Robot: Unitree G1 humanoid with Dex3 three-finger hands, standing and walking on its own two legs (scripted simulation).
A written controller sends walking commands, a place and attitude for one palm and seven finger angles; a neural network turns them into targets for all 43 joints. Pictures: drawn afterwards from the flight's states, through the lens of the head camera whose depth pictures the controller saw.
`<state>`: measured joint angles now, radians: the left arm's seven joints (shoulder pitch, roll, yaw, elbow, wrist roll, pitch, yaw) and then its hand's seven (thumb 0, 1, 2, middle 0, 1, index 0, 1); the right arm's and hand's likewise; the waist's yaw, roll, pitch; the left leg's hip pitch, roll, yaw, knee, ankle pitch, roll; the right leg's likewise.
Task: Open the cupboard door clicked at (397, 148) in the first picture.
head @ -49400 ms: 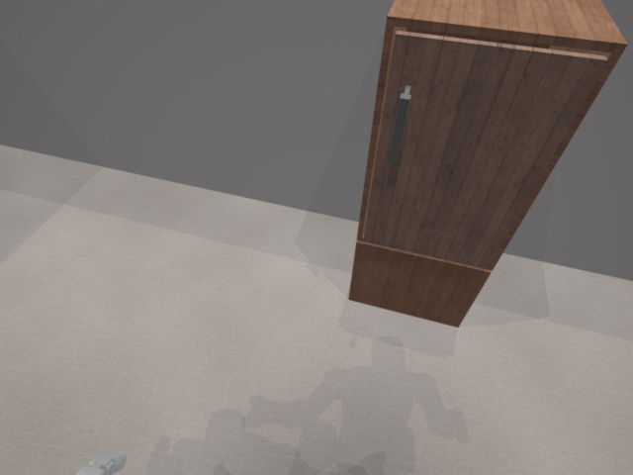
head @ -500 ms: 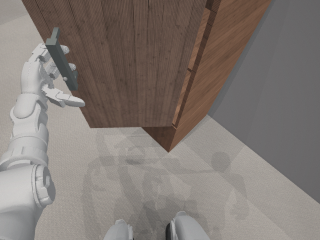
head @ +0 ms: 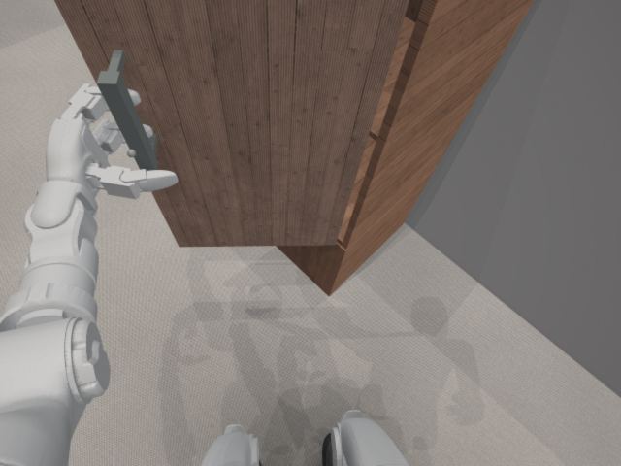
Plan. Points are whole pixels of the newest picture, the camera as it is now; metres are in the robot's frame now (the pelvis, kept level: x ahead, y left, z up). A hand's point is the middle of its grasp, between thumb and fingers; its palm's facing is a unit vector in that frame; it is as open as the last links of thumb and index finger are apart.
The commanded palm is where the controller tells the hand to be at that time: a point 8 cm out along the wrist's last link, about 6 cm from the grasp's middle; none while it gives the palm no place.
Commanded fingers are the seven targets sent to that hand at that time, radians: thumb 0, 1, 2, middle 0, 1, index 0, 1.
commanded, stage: close the thumb around the handle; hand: left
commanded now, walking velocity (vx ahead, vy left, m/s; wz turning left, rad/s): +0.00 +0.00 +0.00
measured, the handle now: (134, 117) +0.54 +0.20 +0.09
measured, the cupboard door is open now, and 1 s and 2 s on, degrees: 48 63 93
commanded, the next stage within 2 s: pull the door open along its arc in 0.44 s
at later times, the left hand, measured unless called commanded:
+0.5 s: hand (140, 154) +0.48 +0.19 +0.08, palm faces -0.02 -1.00 -0.01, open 6.3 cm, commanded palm +0.46 +0.24 +0.08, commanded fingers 0.00 0.90 0.90 -0.40 -1.35 -0.40 -1.35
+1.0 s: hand (157, 214) +0.40 +0.16 +0.08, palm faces +0.02 -1.00 +0.04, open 6.3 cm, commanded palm +0.33 +0.21 +0.08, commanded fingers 0.00 0.90 0.90 -0.40 -1.35 -0.40 -1.35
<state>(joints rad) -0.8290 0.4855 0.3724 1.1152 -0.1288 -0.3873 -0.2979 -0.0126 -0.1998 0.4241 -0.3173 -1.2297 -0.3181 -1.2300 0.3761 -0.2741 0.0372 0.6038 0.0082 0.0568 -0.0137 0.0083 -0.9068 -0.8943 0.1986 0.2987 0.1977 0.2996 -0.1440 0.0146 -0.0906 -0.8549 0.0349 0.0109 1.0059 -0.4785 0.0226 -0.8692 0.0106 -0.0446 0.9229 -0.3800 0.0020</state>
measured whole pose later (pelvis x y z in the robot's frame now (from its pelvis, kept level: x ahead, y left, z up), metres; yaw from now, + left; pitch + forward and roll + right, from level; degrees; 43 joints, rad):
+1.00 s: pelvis +0.02 +0.00 +0.02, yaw -1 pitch +14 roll -1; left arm -0.27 0.22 0.22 0.50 -0.22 -0.33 -0.13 0.01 0.70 0.78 -0.30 -1.31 -0.29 -1.29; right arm 0.36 -0.25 0.00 0.54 0.03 0.04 0.02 0.01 -0.91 -0.89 0.20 0.30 0.20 0.30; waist -0.07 0.03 -0.13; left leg -0.68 0.04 0.05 0.89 -0.46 0.02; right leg -0.72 0.02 -0.01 0.84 -0.37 0.00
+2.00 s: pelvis +0.01 -0.04 +0.02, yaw +4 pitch +8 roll +1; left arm 0.20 -0.09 -0.22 0.03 0.08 -0.22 0.52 0.00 0.19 0.59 -0.34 -1.27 -0.36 -1.27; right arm 0.20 -0.19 0.01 0.54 -0.06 0.00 0.00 0.02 -0.91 -0.89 0.20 0.30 0.20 0.30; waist 0.00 0.04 -0.10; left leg -0.58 0.02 -0.03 0.89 -0.45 -0.04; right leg -0.61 0.00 -0.09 0.90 -0.42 -0.05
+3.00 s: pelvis +0.00 -0.02 +0.01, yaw +2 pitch +8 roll +0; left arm 0.29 0.06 -0.24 -0.12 -0.02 -0.23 0.07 -0.01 -0.50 0.30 -0.17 -0.31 -0.17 -0.32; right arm 0.26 -0.22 0.04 0.43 -0.01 -0.05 0.01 0.02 -0.91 -0.90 0.20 0.30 0.20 0.30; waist -0.01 0.03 -0.08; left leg -0.62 0.00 0.01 0.96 -0.47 0.00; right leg -0.66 -0.02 -0.04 0.95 -0.43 -0.02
